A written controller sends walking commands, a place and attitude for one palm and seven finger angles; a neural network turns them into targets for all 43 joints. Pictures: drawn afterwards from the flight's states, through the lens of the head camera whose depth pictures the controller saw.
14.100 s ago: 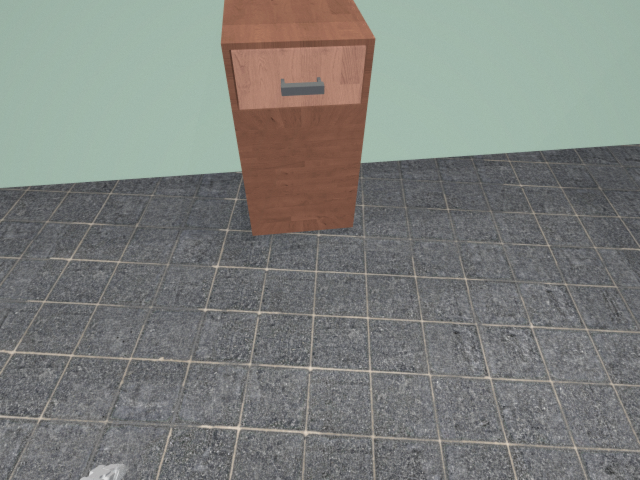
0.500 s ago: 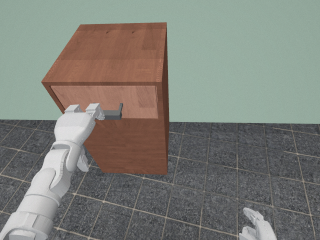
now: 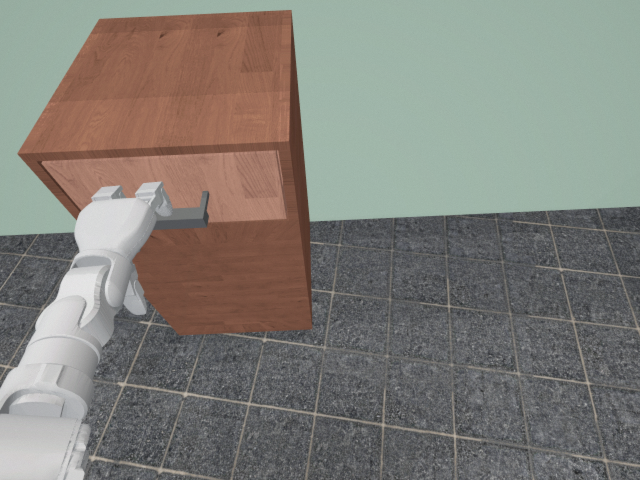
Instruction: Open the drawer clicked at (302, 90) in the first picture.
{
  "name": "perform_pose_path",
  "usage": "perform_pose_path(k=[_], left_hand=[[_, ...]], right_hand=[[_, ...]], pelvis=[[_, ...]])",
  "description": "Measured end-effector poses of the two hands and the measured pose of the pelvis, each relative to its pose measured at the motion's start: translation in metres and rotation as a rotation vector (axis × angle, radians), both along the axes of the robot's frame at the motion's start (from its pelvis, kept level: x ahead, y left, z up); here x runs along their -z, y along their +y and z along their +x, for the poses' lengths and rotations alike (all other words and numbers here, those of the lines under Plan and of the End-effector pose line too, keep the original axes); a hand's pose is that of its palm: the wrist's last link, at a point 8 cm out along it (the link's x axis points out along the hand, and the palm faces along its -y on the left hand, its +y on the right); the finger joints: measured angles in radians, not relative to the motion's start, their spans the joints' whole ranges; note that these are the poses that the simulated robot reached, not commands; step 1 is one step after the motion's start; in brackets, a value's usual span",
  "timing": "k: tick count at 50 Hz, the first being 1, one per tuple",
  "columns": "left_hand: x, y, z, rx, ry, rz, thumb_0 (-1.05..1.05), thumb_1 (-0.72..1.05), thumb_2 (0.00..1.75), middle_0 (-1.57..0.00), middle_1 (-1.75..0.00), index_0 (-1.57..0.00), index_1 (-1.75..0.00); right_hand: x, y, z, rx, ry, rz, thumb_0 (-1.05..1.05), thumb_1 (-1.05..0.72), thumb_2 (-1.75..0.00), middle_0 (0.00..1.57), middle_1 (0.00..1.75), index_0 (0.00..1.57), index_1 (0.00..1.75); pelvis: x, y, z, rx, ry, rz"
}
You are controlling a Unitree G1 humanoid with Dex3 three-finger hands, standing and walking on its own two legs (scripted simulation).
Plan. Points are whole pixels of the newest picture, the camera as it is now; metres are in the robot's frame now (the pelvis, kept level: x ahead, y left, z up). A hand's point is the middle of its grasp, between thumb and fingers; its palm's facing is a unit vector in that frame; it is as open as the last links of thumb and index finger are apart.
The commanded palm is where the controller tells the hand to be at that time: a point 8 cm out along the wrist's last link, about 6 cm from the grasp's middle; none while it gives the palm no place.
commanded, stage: move the hooked fingers above the handle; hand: left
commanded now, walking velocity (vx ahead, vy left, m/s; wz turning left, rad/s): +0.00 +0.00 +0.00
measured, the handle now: (172, 208) +0.55 +0.29 -0.07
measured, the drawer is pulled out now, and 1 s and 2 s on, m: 0.00 0.00 0.00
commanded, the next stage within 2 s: lower the fingers behind the handle in 1.34 s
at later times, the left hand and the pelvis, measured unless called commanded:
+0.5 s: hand (146, 226) +0.47 +0.29 +0.00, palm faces -0.09 -0.03 -1.00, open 13.9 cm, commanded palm +0.46 +0.29 +0.06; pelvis -0.01 +0.02 -0.02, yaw -1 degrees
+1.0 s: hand (148, 220) +0.49 +0.30 -0.02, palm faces -0.10 -0.04 -0.99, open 13.9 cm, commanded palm +0.48 +0.29 +0.05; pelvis +0.00 +0.04 -0.03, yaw -2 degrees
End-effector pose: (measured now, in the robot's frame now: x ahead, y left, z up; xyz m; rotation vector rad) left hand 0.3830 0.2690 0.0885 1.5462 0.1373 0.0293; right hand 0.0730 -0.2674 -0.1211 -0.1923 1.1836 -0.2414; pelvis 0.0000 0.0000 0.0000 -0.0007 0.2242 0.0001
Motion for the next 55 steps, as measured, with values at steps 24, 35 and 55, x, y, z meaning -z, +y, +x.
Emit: perform_pose_path(k=[24,35,55], left_hand=[[0.033,0.019,0.065,0.015,0.026,-0.003,0.0,-0.49,0.3,-0.32,-1.2,-0.32,-1.2],[0.045,0.024,0.091,0.012,0.013,-0.017,-0.01,-0.49,0.3,-0.32,-1.2,-0.32,-1.2],[0.045,0.025,0.088,0.016,0.022,-0.013,-0.01,-0.49,0.3,-0.32,-1.2,-0.32,-1.2]], right_hand=[[0.007,0.013,-0.087,0.084,0.223,-0.057,0.01,-0.91,-0.9,0.21,0.3,0.21,0.3],[0.01,0.025,-0.112,0.105,0.315,-0.065,0.01,-0.91,-0.9,0.21,0.3,0.21,0.3],[0.012,0.033,-0.089,0.081,0.287,-0.043,0.01,-0.91,-0.9,0.21,0.3,0.21,0.3]], pelvis=[[0.02,0.022,-0.008,0.01,0.134,-0.029],[0.029,0.033,-0.006,0.012,0.183,-0.048],[0.027,0.034,0.0,0.003,0.173,-0.057]])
